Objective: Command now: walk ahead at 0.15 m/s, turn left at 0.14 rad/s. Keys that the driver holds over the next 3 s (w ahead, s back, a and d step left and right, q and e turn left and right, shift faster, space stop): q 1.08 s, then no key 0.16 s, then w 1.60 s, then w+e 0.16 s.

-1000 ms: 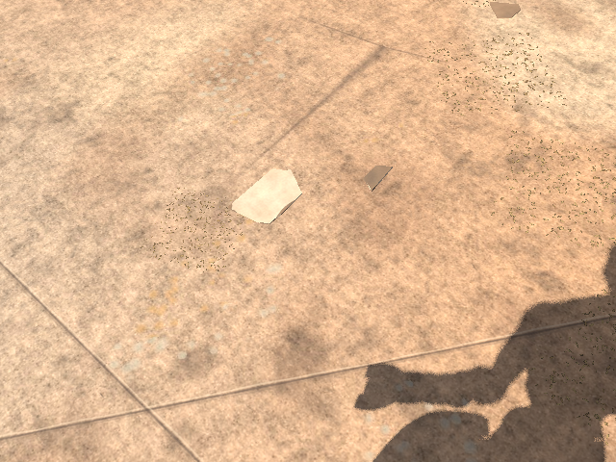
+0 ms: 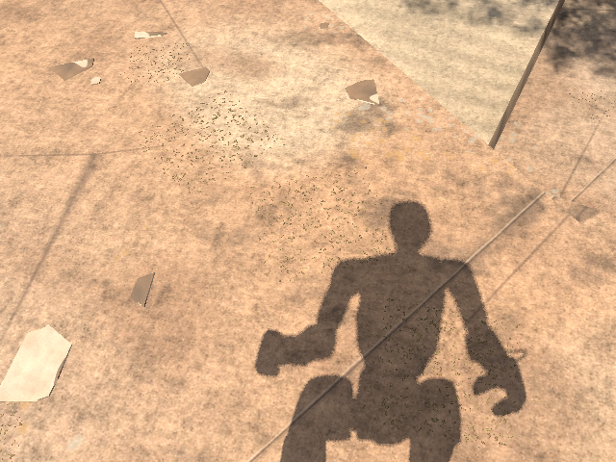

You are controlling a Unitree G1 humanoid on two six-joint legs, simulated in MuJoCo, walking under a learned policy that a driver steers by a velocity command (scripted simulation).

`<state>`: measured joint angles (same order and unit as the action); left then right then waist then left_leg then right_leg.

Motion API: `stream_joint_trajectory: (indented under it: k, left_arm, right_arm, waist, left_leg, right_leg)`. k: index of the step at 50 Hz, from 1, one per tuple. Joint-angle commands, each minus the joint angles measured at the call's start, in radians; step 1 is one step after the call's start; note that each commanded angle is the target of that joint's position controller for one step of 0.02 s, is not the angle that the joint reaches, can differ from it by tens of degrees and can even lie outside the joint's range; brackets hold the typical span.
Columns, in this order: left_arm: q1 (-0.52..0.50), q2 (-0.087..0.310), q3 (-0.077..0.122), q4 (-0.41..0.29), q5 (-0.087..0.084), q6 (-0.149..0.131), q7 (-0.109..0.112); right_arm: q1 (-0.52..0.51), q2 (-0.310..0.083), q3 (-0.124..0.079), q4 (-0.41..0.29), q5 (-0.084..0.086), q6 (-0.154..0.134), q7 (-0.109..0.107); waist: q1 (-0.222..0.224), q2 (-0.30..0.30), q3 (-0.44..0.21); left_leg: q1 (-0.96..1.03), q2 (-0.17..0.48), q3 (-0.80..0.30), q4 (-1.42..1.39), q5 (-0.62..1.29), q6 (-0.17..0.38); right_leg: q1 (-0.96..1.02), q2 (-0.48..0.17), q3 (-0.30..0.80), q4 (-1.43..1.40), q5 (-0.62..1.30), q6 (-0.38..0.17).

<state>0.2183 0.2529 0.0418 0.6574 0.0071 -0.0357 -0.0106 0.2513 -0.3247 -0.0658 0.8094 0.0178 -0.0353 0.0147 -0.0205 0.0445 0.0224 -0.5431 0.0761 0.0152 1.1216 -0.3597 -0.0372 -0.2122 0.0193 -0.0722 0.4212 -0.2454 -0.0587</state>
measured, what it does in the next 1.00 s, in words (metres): walks ahead, turning left: left foot, then right foot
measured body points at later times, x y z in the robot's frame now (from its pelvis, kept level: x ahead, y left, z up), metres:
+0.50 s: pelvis +0.11 +0.02 -0.01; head +0.16 +0.04 +0.44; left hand +0.21 +0.33 -0.11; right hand +0.33 -0.22 -0.09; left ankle +0.14 +0.11 -0.74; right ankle +0.12 -0.13 -0.67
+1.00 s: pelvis +0.14 -0.02 +0.00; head +0.18 -0.01 +0.45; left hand +0.10 +0.29 -0.10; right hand +0.43 -0.16 -0.10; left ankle +0.07 +0.10 -0.69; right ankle +0.21 -0.12 -0.74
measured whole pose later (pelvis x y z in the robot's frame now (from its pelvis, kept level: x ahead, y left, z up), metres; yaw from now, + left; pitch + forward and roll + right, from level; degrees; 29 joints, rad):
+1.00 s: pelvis +0.14 -0.02 +0.00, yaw +34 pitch +2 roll +0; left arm 0.17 0.26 0.06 0.69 0.01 0.01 0.04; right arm 0.17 -0.32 -0.09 0.60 0.02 0.07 0.00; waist 0.02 0.02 0.05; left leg -0.49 0.02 -0.02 0.94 -0.41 -0.09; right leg -0.25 -0.06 -0.08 0.45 -0.24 0.00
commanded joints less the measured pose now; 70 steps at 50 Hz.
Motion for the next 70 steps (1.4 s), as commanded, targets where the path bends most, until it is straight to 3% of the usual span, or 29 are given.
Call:
stream_joint_trajectory:
  k: [1, 11, 15, 16, 17, 18, 19, 21, 22, 25, 31, 34, 35, 36, 37, 38, 39, 41, 45, 52, 55, 56, 57, 58, 59, 60, 63, 66, 70]
  left_arm:
    - [-0.037, 0.136, 0.043, -0.041, 0.019, -0.031, 0.022]
    - [-0.031, 0.185, 0.069, 0.018, -0.015, 0.032, 0.053]
    - [-0.055, 0.19, 0.072, 0.018, -0.036, 0.043, 0.063]
    - [-0.029, 0.175, 0.067, 0.011, -0.02, 0.029, 0.059]
    - [0.012, 0.083, 0.036, -0.032, 0.037, 0.016, 0.046]
    - [-0.029, 0.136, 0.042, -0.014, 0.018, 0.003, 0.027]
    - [-0.076, 0.169, 0.05, -0.03, -0.018, 0.004, 0.019]
    - [-0.101, 0.163, 0.052, -0.023, -0.001, 0.022, 0.035]
    - [-0.088, 0.158, 0.054, -0.022, 0.0, 0.033, 0.038]
    - [-0.046, 0.112, 0.04, -0.002, -0.001, 0.038, 0.041]
    - [-0.078, 0.124, 0.044, -0.01, -0.009, 0.03, 0.031]
    - [-0.038, 0.123, 0.053, -0.003, -0.011, 0.011, 0.018]
    - [-0.01, 0.138, 0.062, 0.005, -0.007, 0.006, 0.017]
    - [0.024, 0.212, 0.081, 0.0, 0.01, 0.007, 0.024]
    - [-0.005, 0.292, 0.097, 0.006, 0.039, 0.018, 0.026]
    - [-0.041, 0.237, 0.084, -0.029, 0.052, 0.01, 0.028]
    - [-0.096, 0.182, 0.067, -0.044, 0.039, 0.008, 0.036]
    - [-0.143, 0.146, 0.057, -0.05, 0.006, 0.01, 0.046]
    - [-0.056, 0.161, 0.06, -0.028, 0.01, 0.031, 0.063]
    - [-0.059, 0.234, 0.091, -0.015, -0.016, 0.041, 0.041]
    - [-0.058, 0.212, 0.085, 0.005, -0.042, 0.037, 0.034]
    - [-0.005, 0.165, 0.072, 0.024, -0.024, 0.033, 0.029]
    - [-0.016, 0.082, 0.036, -0.024, 0.042, 0.028, 0.018]
    - [-0.11, 0.149, 0.056, -0.038, 0.019, 0.027, 0.03]
    - [-0.134, 0.185, 0.067, -0.032, -0.01, 0.035, 0.036]
    - [-0.122, 0.179, 0.068, -0.02, -0.014, 0.041, 0.041]
    - [-0.054, 0.166, 0.068, 0.02, -0.001, 0.051, 0.043]
    - [-0.081, 0.141, 0.053, 0.018, -0.018, 0.036, 0.023]
    - [-0.141, 0.137, 0.045, 0.001, -0.02, -0.001, 0.009]
  right_arm:
    - [0.04, -0.058, -0.019, -0.04, -0.001, 0.01, -0.011]
    - [-0.133, -0.028, -0.014, -0.186, -0.007, 0.024, 0.037]
    - [-0.005, -0.072, -0.045, -0.193, -0.008, 0.02, 0.036]
    - [0.079, -0.157, -0.071, -0.195, -0.013, 0.019, 0.012]
    - [0.088, -0.275, -0.091, -0.208, -0.031, 0.019, -0.007]
    - [0.097, -0.204, -0.069, -0.225, -0.036, 0.017, -0.005]
    - [0.018, -0.173, -0.061, -0.237, -0.024, 0.015, -0.005]
    - [-0.082, -0.106, -0.043, -0.248, 0.008, 0.027, -0.014]
    - [-0.115, -0.107, -0.042, -0.256, 0.003, 0.034, -0.019]
    - [-0.121, -0.146, -0.06, -0.265, -0.017, 0.048, -0.031]
    - [-0.124, -0.157, -0.068, -0.276, -0.011, 0.068, -0.04]
    - [-0.152, -0.145, -0.063, -0.288, -0.001, 0.078, -0.039]
    - [-0.141, -0.128, -0.057, -0.288, 0.002, 0.08, -0.042]
    - [-0.112, -0.078, -0.042, -0.294, -0.006, 0.079, -0.042]
    - [-0.103, -0.064, -0.041, -0.328, -0.002, 0.069, -0.039]
    - [-0.085, -0.146, -0.066, -0.312, -0.015, 0.057, -0.038]
    - [-0.064, -0.181, -0.082, -0.284, -0.003, 0.06, -0.034]
    - [-0.032, -0.143, -0.078, -0.248, -0.005, 0.08, -0.039]
    - [-0.125, -0.065, -0.047, -0.292, 0.009, 0.086, -0.029]
    - [-0.131, -0.068, -0.041, -0.32, 0.006, 0.094, -0.001]
    - [-0.039, -0.072, -0.054, -0.288, 0.003, 0.097, 0.001]
    - [-0.005, -0.122, -0.07, -0.286, 0.002, 0.093, -0.01]
    - [0.003, -0.235, -0.085, -0.315, -0.013, 0.086, -0.027]
    - [0.027, -0.195, -0.07, -0.314, -0.048, 0.062, -0.015]
    - [0.0, -0.163, -0.056, -0.299, -0.052, 0.044, -0.01]
    - [-0.053, -0.133, -0.048, -0.286, -0.037, 0.035, -0.013]
    - [-0.112, -0.09, -0.025, -0.273, -0.018, 0.037, -0.029]
    - [-0.045, -0.087, -0.024, -0.241, -0.012, 0.031, -0.035]
    - [-0.02, -0.121, -0.033, -0.214, -0.017, 0.009, -0.034]
  waist:
    - [-0.012, -0.127, -0.068]
    - [0.046, -0.12, -0.026]
    - [-0.034, -0.102, -0.113]
    - [-0.068, 0.001, -0.194]
    - [-0.008, 0.25, -0.279]
    - [-0.07, 0.136, -0.434]
    - [-0.053, 0.074, -0.324]
    - [-0.001, -0.036, -0.156]
    - [0.03, -0.012, -0.124]
    - [0.04, 0.057, -0.135]
    - [0.007, 0.115, -0.153]
    - [0.037, 0.131, -0.144]
    - [0.048, 0.116, -0.142]
    - [0.037, -0.02, -0.153]
    - [-0.008, -0.34, -0.086]
    - [0.008, -0.296, -0.09]
    - [-0.012, -0.212, -0.076]
    - [-0.017, -0.166, -0.05]
    - [0.05, -0.2, -0.062]
    - [0.063, -0.25, -0.101]
    - [0.008, -0.202, -0.11]
    - [0.009, -0.057, -0.138]
    - [0.039, 0.29, -0.158]
    - [-0.052, 0.21, -0.218]
    - [-0.04, 0.126, -0.164]
    - [-0.01, 0.101, -0.126]
    - [0.035, 0.087, -0.133]
    - [-0.009, 0.114, -0.095]
    - [-0.032, 0.101, -0.016]
  left_leg:
    - [-0.04, -0.002, -0.079, -0.055, 0.13, -0.014]
    - [-0.038, -0.016, 0.022, -0.412, 0.157, 0.025]
    - [0.215, -0.116, 0.085, -0.627, 0.256, 0.112]
    - [0.452, -0.023, -0.085, -0.67, 0.66, 0.18]
    - [0.729, 0.277, -0.512, -0.633, 1.114, 0.425]
    - [0.75, 0.31, -0.606, -0.693, 0.972, 0.498]
    - [0.675, 0.275, -0.5, -0.712, 0.836, 0.448]
    - [0.468, 0.177, -0.375, -0.754, 0.581, 0.333]
    - [0.363, 0.135, -0.336, -0.777, 0.529, 0.309]
    - [0.289, 0.088, -0.303, -0.781, 0.539, 0.3]
    - [0.256, 0.067, -0.4, -0.767, 0.244, 0.256]
    - [0.247, 0.04, -0.445, -0.71, 0.221, 0.212]
    - [0.211, 0.008, -0.433, -0.667, 0.183, 0.176]
    - [0.105, -0.062, -0.353, -0.505, 0.003, 0.115]
    - [-0.095, -0.221, -0.135, -0.292, -0.238, 0.059]
    - [-0.095, -0.15, -0.168, -0.05, -0.263, 0.022]
    - [-0.091, -0.135, -0.17, 0.043, -0.191, 0.011]
    - [-0.118, -0.118, -0.141, 0.119, -0.076, -0.025]
    - [-0.134, -0.085, -0.061, -0.017, -0.019, -0.064]
    - [0.111, -0.062, 0.036, -0.384, -0.037, -0.021]
    - [0.326, -0.105, 0.06, -0.69, 0.17, 0.056]
    - [0.505, -0.035, -0.066, -0.746, 0.404, 0.097]
    - [0.668, 0.261, -0.434, -0.701, 0.885, 0.235]
    - [0.558, 0.343, -0.489, -0.73, 0.848, 0.398]
    - [0.512, 0.279, -0.393, -0.744, 0.762, 0.374]
    - [0.481, 0.215, -0.324, -0.747, 0.674, 0.317]
    - [0.416, 0.135, -0.232, -0.776, 0.57, 0.267]
    - [0.449, 0.122, -0.291, -0.893, -0.002, 0.265]
    - [0.453, 0.158, -0.345, -0.943, -0.08, 0.27]
  right_leg:
    - [0.096, -0.267, 0.088, -0.164, 0.708, -0.148]
    - [0.216, -0.307, -0.021, -0.067, 0.72, -0.133]
    - [0.177, -0.24, -0.086, 0.251, 0.866, -0.051]
    - [0.007, -0.162, -0.107, 0.472, 0.61, 0.026]
    - [-0.37, 0.038, -0.078, 0.85, -0.378, 0.116]
    - [-0.399, 0.046, 0.174, 0.973, -0.457, 0.119]
    - [-0.456, 0.001, 0.192, 0.972, -0.396, 0.108]
    - [-0.449, -0.051, 0.17, 0.803, -0.282, 0.109]
    - [-0.374, -0.053, 0.158, 0.718, -0.247, 0.113]
    - [-0.266, -0.01, 0.126, 0.531, -0.199, 0.143]
    - [-0.177, 0.014, 0.143, 0.314, -0.099, 0.137]
    - [-0.083, 0.025, 0.123, 0.1, -0.014, 0.102]
    - [-0.005, -0.004, 0.135, 0.001, 0.045, 0.079]
    - [0.091, -0.198, 0.305, -0.078, 0.046, 0.009]
    - [0.066, -0.393, 0.573, -0.155, 0.161, -0.153]
    - [0.017, -0.45, 0.62, -0.158, 0.192, -0.232]
    - [-0.001, -0.394, 0.504, -0.133, 0.202, -0.2]
    - [0.027, -0.289, 0.334, -0.101, 0.219, -0.127]
    - [0.136, -0.269, 0.205, -0.09, 0.349, -0.147]
    - [0.126, -0.333, 0.128, -0.048, 0.413, -0.146]
    - [0.048, -0.299, 0.06, 0.085, 0.341, -0.061]
    - [-0.091, -0.237, -0.02, 0.24, 0.182, 0.02]
    - [-0.397, -0.107, -0.077, 0.555, -0.414, 0.125]
    - [-0.439, -0.064, 0.073, 0.719, -0.467, 0.141]
    - [-0.439, -0.083, 0.103, 0.78, -0.403, 0.136]
    - [-0.441, -0.092, 0.113, 0.759, -0.326, 0.131]
    - [-0.347, -0.08, 0.097, 0.721, -0.146, 0.148]
    - [-0.377, -0.079, 0.079, 0.55, -0.064, 0.132]
    - [-0.364, -0.081, 0.089, 0.335, -0.056, 0.095]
